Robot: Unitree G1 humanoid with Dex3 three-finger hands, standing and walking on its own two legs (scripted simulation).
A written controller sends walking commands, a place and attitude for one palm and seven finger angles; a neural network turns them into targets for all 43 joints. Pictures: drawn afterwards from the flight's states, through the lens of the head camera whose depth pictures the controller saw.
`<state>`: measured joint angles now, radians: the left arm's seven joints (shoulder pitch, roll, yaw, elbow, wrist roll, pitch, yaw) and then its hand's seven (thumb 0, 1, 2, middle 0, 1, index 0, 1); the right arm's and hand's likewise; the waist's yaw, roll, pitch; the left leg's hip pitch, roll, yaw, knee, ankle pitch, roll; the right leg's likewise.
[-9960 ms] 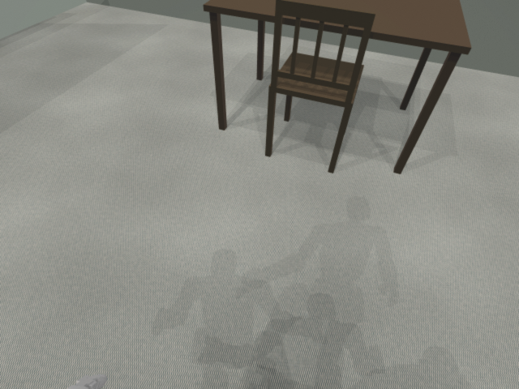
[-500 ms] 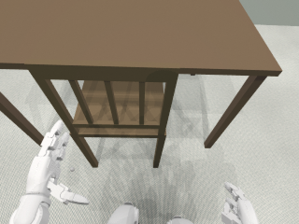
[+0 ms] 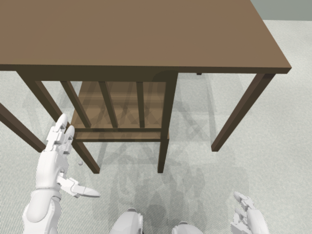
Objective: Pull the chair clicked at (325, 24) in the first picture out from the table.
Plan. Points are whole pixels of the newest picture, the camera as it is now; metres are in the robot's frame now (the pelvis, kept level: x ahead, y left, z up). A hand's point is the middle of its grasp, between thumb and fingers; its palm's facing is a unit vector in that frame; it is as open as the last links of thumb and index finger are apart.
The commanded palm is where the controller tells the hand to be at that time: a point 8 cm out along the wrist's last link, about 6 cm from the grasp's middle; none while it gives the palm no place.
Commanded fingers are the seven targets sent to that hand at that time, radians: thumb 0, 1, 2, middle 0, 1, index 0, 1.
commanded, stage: aim the fingers beside a spindle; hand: left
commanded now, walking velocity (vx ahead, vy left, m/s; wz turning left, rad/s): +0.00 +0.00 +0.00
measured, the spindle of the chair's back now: (109, 106) +0.48 +0.17 -0.02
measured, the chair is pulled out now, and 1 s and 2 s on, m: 0.00 0.00 0.00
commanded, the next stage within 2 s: none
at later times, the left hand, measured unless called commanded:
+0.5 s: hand (99, 154) +0.31 +0.16 +0.01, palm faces +0.04 -1.00 -0.01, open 16.9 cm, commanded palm +0.29 +0.21 +0.02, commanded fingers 0.00 -0.50 0.30 -0.06 -0.08 -0.06 -0.08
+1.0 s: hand (111, 145) +0.34 +0.14 -0.01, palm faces +0.02 -1.00 +0.00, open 16.9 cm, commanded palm +0.32 +0.19 -0.01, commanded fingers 0.00 -0.50 0.30 -0.06 -0.08 -0.06 -0.08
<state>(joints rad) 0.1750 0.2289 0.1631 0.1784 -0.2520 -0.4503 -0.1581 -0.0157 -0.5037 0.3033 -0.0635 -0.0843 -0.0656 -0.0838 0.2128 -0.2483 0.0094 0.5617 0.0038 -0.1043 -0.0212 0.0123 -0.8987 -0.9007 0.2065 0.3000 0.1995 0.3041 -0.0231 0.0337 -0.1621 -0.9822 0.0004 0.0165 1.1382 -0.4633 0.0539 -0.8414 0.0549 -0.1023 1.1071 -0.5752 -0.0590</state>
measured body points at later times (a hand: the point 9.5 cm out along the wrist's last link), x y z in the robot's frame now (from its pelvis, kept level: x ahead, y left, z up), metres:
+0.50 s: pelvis +0.00 +0.00 -0.01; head +0.09 +0.01 +0.43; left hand +0.30 +0.22 +0.02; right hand +0.15 -0.25 -0.12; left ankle +0.04 +0.08 -0.65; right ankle -0.02 -0.09 -0.65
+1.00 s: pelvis -0.01 +0.01 -0.03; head +0.10 +0.02 +0.41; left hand +0.33 +0.19 +0.00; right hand +0.13 -0.24 -0.14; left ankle +0.04 +0.08 -0.65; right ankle -0.02 -0.09 -0.65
